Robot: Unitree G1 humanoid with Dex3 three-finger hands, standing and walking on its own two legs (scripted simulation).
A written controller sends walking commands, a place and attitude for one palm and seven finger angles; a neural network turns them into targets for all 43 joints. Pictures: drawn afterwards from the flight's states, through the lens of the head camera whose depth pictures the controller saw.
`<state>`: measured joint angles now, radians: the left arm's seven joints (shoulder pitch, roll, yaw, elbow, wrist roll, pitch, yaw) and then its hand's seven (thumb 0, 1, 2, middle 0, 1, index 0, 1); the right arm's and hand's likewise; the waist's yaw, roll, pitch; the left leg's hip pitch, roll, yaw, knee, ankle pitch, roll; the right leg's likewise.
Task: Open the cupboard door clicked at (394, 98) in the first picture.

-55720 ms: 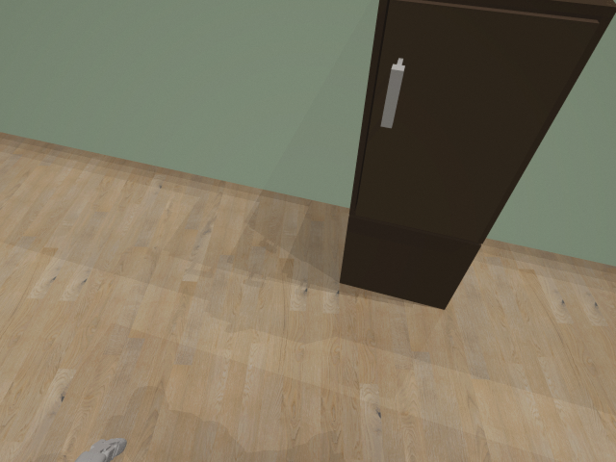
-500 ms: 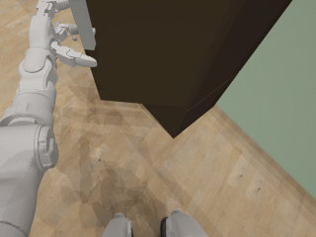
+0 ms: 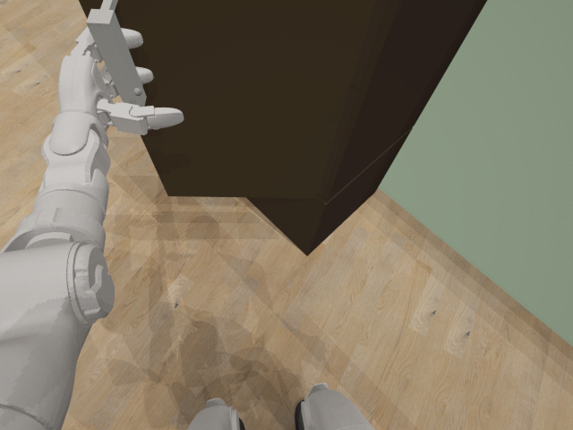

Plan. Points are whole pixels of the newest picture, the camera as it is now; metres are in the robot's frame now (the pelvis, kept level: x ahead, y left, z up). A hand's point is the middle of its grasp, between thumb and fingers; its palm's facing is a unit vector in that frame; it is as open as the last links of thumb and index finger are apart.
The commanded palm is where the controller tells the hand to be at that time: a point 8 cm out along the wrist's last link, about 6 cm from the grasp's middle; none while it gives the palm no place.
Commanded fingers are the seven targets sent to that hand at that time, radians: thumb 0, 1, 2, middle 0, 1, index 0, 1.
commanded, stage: close the thumb around the handle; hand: left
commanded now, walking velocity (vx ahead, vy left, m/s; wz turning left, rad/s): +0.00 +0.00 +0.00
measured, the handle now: (123, 53) +0.60 +0.15 +0.12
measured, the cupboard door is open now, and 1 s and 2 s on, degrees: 47 61 93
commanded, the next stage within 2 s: pull the door open along its arc in 0.46 s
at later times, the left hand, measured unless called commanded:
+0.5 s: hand (137, 99) +0.53 +0.13 +0.11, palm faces -0.04 -1.00 +0.00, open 6.0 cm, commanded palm +0.51 +0.19 +0.11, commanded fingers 0.00 0.90 0.90 -0.40 -1.35 -0.40 -1.35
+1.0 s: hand (143, 139) +0.47 +0.12 +0.11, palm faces -0.08 -1.00 +0.01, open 6.4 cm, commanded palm +0.41 +0.17 +0.11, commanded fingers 0.00 0.90 0.90 -0.40 -1.35 -0.40 -1.35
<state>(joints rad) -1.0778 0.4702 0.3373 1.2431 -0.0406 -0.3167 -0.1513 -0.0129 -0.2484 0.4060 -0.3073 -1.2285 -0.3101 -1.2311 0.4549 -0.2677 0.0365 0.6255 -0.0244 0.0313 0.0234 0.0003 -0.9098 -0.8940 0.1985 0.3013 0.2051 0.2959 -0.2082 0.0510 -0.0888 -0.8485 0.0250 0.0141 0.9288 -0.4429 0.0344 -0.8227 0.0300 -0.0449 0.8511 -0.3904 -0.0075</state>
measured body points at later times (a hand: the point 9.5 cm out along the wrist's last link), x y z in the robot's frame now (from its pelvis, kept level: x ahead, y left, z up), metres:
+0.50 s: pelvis +0.00 -0.01 +0.00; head +0.11 +0.00 +0.44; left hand +0.53 +0.19 +0.11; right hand -0.03 -0.27 -0.10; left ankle -0.01 +0.09 -0.69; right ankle +0.00 -0.12 -0.69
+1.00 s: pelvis +0.01 -0.01 +0.01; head +0.08 -0.01 +0.46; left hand +0.46 +0.18 +0.11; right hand +0.02 -0.26 -0.10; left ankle -0.01 +0.09 -0.69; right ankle +0.00 -0.12 -0.69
